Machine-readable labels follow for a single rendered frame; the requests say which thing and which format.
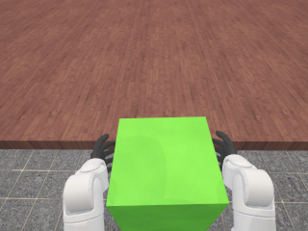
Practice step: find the robot right hand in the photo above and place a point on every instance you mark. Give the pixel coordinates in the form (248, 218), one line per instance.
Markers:
(227, 147)

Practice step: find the carton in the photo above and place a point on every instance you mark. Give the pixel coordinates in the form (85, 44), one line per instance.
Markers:
(165, 175)

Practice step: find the robot left hand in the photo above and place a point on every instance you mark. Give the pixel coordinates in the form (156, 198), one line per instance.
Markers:
(99, 153)

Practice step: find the right robot forearm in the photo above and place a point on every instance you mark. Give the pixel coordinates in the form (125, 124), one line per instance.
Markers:
(252, 195)

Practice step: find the left robot forearm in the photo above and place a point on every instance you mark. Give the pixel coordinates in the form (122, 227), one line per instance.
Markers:
(83, 203)

